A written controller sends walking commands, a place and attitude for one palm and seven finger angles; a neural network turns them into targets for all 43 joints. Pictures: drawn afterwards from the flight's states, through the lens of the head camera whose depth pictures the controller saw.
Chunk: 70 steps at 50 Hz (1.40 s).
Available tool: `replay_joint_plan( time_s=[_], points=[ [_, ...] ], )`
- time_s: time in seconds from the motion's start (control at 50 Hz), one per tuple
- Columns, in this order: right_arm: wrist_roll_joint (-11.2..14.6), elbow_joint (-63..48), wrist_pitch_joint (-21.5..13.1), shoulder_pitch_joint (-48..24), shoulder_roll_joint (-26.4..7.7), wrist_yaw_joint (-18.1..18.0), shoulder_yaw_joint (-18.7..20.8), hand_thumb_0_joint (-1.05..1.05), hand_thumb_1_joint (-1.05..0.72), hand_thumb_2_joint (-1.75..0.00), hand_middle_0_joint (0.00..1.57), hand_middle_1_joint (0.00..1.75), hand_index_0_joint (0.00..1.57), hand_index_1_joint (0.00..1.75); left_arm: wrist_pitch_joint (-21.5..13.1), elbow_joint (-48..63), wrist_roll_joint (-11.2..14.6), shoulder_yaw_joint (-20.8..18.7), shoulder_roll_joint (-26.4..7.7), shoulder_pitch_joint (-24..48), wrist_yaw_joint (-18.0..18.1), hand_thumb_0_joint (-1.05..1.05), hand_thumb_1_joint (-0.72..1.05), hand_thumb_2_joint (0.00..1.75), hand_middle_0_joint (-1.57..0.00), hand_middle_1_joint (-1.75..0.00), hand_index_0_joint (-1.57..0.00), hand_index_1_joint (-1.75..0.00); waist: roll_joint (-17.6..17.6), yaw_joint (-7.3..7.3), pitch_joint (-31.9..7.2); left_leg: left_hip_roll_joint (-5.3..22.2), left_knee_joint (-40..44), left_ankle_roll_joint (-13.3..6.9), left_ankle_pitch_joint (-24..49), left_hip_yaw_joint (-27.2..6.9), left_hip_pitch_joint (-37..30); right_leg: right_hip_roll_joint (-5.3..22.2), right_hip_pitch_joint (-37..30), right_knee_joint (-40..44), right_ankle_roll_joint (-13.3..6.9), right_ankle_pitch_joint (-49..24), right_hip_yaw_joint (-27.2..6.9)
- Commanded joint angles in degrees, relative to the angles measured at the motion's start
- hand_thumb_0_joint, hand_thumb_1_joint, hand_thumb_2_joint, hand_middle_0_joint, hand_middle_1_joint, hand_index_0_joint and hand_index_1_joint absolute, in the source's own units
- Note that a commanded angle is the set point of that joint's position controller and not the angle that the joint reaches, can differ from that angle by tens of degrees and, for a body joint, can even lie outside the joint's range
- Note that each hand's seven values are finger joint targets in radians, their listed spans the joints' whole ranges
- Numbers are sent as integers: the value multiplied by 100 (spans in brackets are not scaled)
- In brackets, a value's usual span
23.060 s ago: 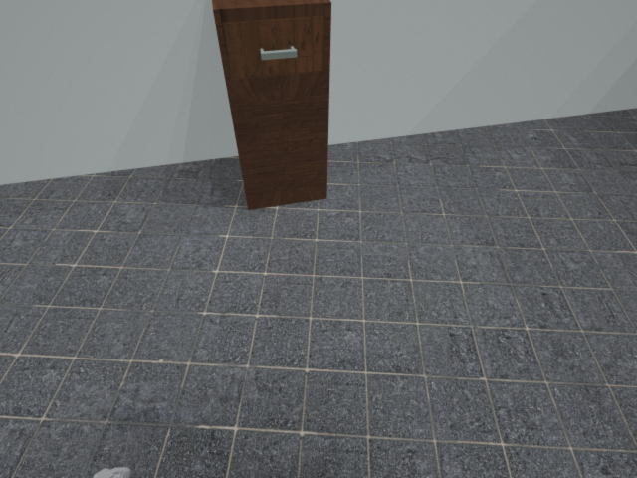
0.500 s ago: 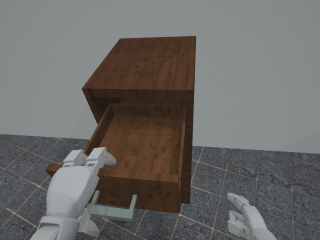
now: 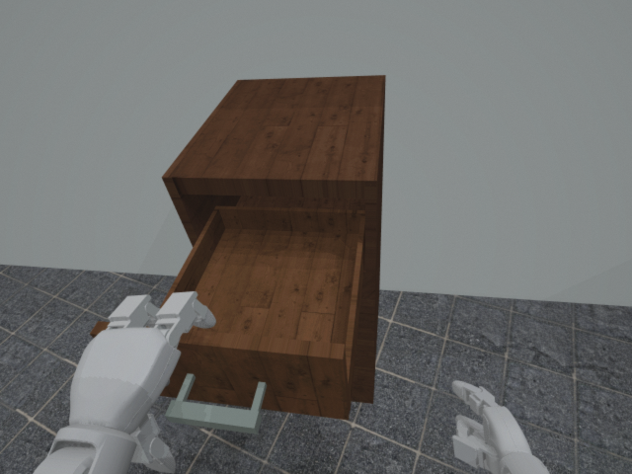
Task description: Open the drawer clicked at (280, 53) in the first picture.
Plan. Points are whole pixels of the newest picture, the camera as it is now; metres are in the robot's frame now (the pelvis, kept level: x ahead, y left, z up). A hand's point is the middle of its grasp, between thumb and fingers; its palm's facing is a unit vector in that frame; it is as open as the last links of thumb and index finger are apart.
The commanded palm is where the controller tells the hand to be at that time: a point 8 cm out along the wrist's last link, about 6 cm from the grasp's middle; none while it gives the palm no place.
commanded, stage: draw the hand back to the body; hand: left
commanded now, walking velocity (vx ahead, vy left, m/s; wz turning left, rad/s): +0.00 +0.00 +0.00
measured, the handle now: (219, 401) +0.22 +0.18 -0.02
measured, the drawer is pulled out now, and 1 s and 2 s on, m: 0.30 0.30 0.30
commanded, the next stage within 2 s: step back with the hand held close in 1.36 s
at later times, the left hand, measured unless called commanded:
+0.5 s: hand (141, 367) +0.18 +0.20 +0.15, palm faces +0.26 -0.83 -0.50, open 13.7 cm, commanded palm +0.13 +0.24 +0.19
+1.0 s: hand (95, 329) +0.20 +0.25 +0.17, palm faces +0.39 -0.83 -0.41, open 10.0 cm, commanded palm +0.14 +0.30 +0.20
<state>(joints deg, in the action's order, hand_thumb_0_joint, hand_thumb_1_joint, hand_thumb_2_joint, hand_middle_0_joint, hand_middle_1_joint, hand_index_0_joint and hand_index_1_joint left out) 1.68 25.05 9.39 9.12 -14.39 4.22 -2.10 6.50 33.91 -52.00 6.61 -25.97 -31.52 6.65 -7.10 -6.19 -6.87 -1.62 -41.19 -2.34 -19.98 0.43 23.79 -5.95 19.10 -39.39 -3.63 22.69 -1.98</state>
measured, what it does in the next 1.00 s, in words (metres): stands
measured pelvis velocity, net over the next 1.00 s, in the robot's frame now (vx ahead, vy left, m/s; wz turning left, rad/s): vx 0.03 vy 0.01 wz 0.06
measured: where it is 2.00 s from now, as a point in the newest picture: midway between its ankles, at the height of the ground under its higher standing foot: outside the picture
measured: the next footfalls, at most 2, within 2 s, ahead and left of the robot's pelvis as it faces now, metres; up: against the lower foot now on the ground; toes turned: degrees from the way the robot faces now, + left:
none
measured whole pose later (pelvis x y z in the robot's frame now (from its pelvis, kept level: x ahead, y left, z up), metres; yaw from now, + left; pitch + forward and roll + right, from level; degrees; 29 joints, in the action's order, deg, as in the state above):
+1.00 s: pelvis +0.03 +0.01 +0.02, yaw +3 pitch +0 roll -1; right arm 1.9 34.1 -4.5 10.3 -12.7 -3.3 -1.2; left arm -4.3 31.2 4.8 -14.8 -20.1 -34.2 6.3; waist -3.5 -2.7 -1.8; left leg -4.2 -30.5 -3.2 -16.8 -2.4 13.4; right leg -3.4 7.0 -26.9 -2.5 19.8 0.1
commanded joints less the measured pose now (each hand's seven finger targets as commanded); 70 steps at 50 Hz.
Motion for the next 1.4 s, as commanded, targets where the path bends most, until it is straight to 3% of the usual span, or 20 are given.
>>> replay_joint_plan(
  time_s=[0.0, 0.12, 0.34, 0.36, 0.38, 0.4, 0.42, 0.44, 0.54, 0.64, 0.8, 0.92, 0.96, 1.02, 1.06, 1.14, 1.18, 1.28, 1.32, 1.38],
  points=[
    [27, -1095, -321, -1065, -454, -122, 182, 0, -90, -90, 20, 30, 20, 30, -130, 1128, 74, -1062, -1035, 215, 157, 0, -50, 30, -30, -120, -30, -120, 713, 39, -227, 234, 413, -35, 1268, -96, -952, 515, 488, 1074, 142, -1288, -352],
    [64, -1100, -366, -1122, -528, -223, 177, 0, -90, -90, 20, 30, 20, 30, -272, 1202, 418, -1467, -1237, 72, 113, 0, -50, 30, -30, -120, -30, -120, 643, 90, -131, 185, 483, -39, 1187, -123, -1003, 531, 387, 1217, 175, -1415, -406],
    [-24, -1086, -358, -893, -594, -356, 204, 0, -90, -90, 20, 30, 20, 30, -559, 1155, 542, -1885, -1485, -332, 157, 0, -50, 30, -30, -120, -30, -120, 432, 10, -344, 142, 430, -61, 1491, -100, -1151, 560, 359, 1135, 224, -1821, -132],
    [117, -1093, -876, -537, -31, -489, 216, 0, -90, -90, 20, 30, 20, 30, -851, 1093, 4768, -1230, 1027, 65, 24, 0, -47, 32, -30, -118, -30, -118, 882, 725, 227, 238, 683, -161, 1139, -249, -1669, 501, -52, 1085, 214, -1660, 278],
    [75, -878, -1174, -422, -264, -613, 233, 0, -90, -90, 20, 30, 20, 30, -1068, 703, 4857, -1714, 228, -129, 50, 0, -43, 33, -29, -115, -29, -115, 1056, 511, 281, 324, 842, -117, 921, -333, -1617, 455, 122, 1111, 212, -1210, 281],
    [53, -871, -1260, -471, -281, -755, 217, 0, -90, -90, 20, 30, 20, 30, -1173, 1072, 5245, -1949, 64, -280, 87, 0, -40, 34, -29, -113, -29, -113, 1018, 427, 274, 305, 979, -75, 931, -362, -1520, 532, -45, 1232, 232, -1094, 255],
    [42, -780, -1410, -586, -290, -827, 174, 0, -90, -90, 20, 30, 20, 30, -1281, 1236, 5384, -2164, -163, -82, 150, 0, -36, 36, -29, -111, -29, -111, 897, 396, 300, 273, 1040, -46, 787, -393, -1467, 550, -55, 1309, 239, -950, 227],
    [-8, -718, -1543, -488, -273, -874, 125, 0, -90, -90, 20, 30, 20, 30, -1445, 1447, 5392, -2089, -120, 145, 159, 0, -32, 37, -29, -109, -29, -109, 862, 394, 110, 210, 1056, -63, 842, -357, -1498, 621, -137, 1359, 243, -1009, 232],
    [-62, -312, -1907, -426, -253, -870, 86, 0, -90, -90, 20, 30, 20, 30, -1626, 1264, 5503, -2115, 0, 76, 148, 0, -15, 45, -27, -98, -27, -98, 74, 382, 447, 202, 1201, 24, 1253, -429, -1446, 652, -259, 1500, 149, -1360, 274],
    [-63, -122, -1889, -497, -271, -778, 141, 0, -90, -90, 20, 30, 20, 30, -1582, 888, 5617, -2275, 100, -210, 38, 0, 2, 52, -26, -86, -26, -86, 321, 357, 332, 251, 1277, 62, 1781, -451, -1520, 624, -550, 1495, 151, -1860, 351],
    [4, -109, -1803, -573, -323, -774, 241, 0, -90, -90, 20, 30, 20, 30, -1495, 1137, 5677, -2633, -155, -190, 29, 0, 31, 64, -24, -68, -24, -68, 533, 362, -125, 323, 1303, 99, 2398, -434, -1803, 660, -814, 1476, 206, -2312, 369],
    [22, -57, -1703, -619, -359, -815, 285, 0, -90, -90, 20, 30, 20, 30, -1432, 1033, 5691, -2890, -311, 56, 70, 0, 51, 74, -23, -55, -23, -55, 305, 377, 3, 296, 1355, 119, 2385, -414, -1851, 649, -779, 1593, 210, -2280, 353],
    [34, -42, -1655, -579, -338, -819, 287, 0, -90, -90, 20, 30, 20, 30, -1421, 827, 5701, -2902, -263, -24, 71, 0, 58, 76, -22, -50, -22, -50, 545, 381, 66, 307, 1390, 120, 2303, -440, -1827, 646, -773, 1592, 213, -2211, 390],
    [34, -24, -1631, -650, -383, -834, 298, 0, -90, -90, 20, 30, 20, 30, -1402, 857, 5720, -3075, -412, 126, 83, 0, 69, 81, -22, -43, -22, -43, 316, 361, 54, 274, 1380, 109, 2344, -414, -1840, 642, -830, 1653, 200, -2323, 333],
    [43, -39, -1594, -619, -345, -824, 291, 0, -90, -90, 20, 30, 20, 30, -1384, 702, 5736, -2939, -253, 51, 65, 0, 76, 84, -21, -39, -21, -39, 467, 386, 115, 277, 1406, 101, 2283, -414, -1832, 661, -814, 1644, 221, -2304, 368],
    [8, 6, -1586, -636, -395, -807, 279, 0, -90, -90, 20, 30, 20, 30, -1375, 705, 5714, -2902, -272, 129, 68, 0, 90, 90, -20, -30, -20, -30, 248, 376, 182, 226, 1430, 88, 2159, -428, -1797, 642, -779, 1713, 202, -2203, 367],
    [12, -29, -1583, -640, -393, -809, 286, 0, -90, -90, 20, 30, 20, 30, -1381, 732, 5714, -2934, -317, 92, 73, 0, 90, 90, -20, -30, -20, -30, 450, 354, 123, 243, 1446, 78, 2136, -431, -1821, 641, -801, 1707, 210, -2189, 376],
    [14, -22, -1567, -661, -385, -823, 264, 0, -90, -90, 20, 30, 20, 30, -1383, 729, 5713, -2978, -349, 147, 83, 0, 90, 90, -20, -30, -20, -30, 407, 358, 190, 249, 1506, 92, 1952, -458, -1796, 626, -772, 1749, 205, -1983, 381],
    [30, -34, -1604, -675, -392, -829, 258, 0, -90, -90, 20, 30, 20, 30, -1379, 899, 5727, -3009, -406, 224, 97, 0, 90, 90, -20, -30, -20, -30, 153, 361, 145, 251, 1503, 114, 1988, -472, -1795, 640, -847, 1742, 185, -1983, 330],
    [13, 6, -1580, -655, -373, -811, 265, 0, -90, -90, 20, 30, 20, 30, -1389, 665, 5717, -2965, -305, 59, 85, 0, 90, 90, -20, -30, -20, -30, 388, 356, 242, 243, 1505, 94, 1946, -472, -1774, 621, -771, 1752, 195, -1979, 385]
  ],
)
